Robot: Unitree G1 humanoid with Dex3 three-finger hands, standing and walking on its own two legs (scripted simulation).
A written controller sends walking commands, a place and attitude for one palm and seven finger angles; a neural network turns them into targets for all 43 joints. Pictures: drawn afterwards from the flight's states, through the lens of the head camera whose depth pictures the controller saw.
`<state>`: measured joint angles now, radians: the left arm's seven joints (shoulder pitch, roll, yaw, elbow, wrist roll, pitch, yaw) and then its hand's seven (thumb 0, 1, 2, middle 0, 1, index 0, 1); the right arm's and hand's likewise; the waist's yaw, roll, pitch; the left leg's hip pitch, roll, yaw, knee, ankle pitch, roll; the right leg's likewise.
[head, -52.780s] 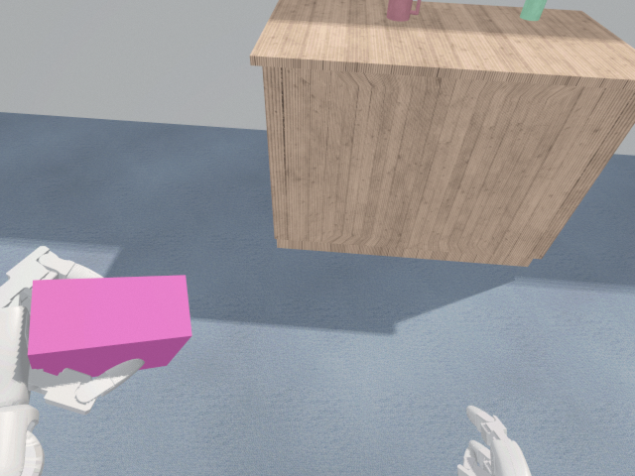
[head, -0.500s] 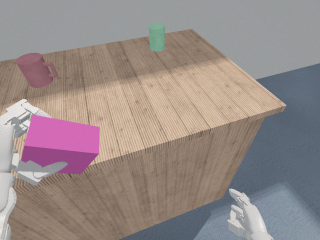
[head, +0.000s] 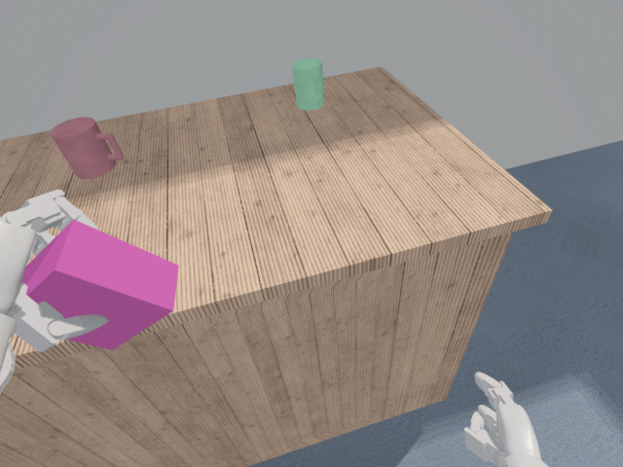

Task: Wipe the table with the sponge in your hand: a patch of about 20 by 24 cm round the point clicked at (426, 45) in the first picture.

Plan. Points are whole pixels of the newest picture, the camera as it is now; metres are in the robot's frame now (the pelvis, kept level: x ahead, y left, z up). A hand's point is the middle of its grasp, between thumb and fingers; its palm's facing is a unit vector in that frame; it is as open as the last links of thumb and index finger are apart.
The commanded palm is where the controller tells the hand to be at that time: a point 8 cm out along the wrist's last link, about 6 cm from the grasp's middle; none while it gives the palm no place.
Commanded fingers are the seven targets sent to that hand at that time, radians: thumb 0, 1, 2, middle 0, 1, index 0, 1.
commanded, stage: turn the palm down, sponge in hand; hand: left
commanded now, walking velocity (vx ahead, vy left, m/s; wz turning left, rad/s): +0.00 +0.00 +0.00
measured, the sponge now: (112, 297) +0.23 +0.26 +0.15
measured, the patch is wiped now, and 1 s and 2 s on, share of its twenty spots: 0.95 0.95 0.95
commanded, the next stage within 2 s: move the sponge above the wiping area in 1.42 s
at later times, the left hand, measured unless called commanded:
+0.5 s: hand (21, 252) +0.23 +0.31 +0.23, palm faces +0.33 -0.25 -0.91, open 10.6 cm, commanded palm +0.18 +0.31 +0.29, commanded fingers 0.00 0.10 1.30 -1.20 -1.60 -1.20 -1.60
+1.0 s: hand out of the picture +0.22 +0.33 +0.25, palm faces +0.27 -0.06 -0.96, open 10.6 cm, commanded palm +0.16 +0.32 +0.32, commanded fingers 0.00 0.10 1.30 -1.20 -1.60 -1.20 -1.60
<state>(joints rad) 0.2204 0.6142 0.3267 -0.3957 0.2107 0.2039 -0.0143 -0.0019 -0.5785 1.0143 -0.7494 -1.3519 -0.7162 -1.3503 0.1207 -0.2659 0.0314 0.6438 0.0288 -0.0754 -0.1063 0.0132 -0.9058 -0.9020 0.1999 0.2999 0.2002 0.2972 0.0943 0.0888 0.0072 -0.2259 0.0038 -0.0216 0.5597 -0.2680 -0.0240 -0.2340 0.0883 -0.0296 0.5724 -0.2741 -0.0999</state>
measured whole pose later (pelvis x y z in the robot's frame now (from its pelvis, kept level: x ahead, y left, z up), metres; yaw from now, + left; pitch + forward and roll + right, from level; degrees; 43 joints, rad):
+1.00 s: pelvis -0.03 +0.04 +0.01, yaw +0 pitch -6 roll +1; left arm -0.13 0.68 0.05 -0.36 0.76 0.52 -0.23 0.00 -0.58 1.02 -0.75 -1.35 -0.72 -1.35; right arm -0.06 -0.25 0.11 0.65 0.07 0.01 -0.07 0.01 -0.91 -0.90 0.20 0.30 0.20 0.30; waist 0.16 0.12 0.03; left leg -0.16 -0.05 0.00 0.43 -0.16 0.03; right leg -0.18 0.03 -0.01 0.48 -0.19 -0.05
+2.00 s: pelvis -0.02 +0.02 +0.01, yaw +1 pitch -6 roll +1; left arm -0.15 0.71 0.06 -0.17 0.80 0.41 -0.25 0.00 -0.58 1.02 -0.76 -1.35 -0.72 -1.35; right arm -0.02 -0.27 0.08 0.70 0.06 -0.05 -0.08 0.01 -0.91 -0.90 0.20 0.30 0.20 0.30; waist 0.15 0.13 0.02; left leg -0.19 -0.03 -0.02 0.47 -0.19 0.00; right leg -0.21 0.05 -0.02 0.51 -0.21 -0.07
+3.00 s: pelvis -0.01 +0.03 +0.01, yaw +2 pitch -3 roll +0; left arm -0.25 0.75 0.12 0.08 0.84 0.25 -0.26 0.00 -0.57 1.01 -0.75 -1.36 -0.72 -1.36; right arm 0.05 -0.28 0.06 0.69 0.06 -0.05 -0.09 0.01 -0.91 -0.90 0.20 0.30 0.20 0.30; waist 0.12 0.11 0.04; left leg -0.20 -0.04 -0.03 0.45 -0.19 0.02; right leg -0.20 0.04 -0.03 0.46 -0.21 -0.06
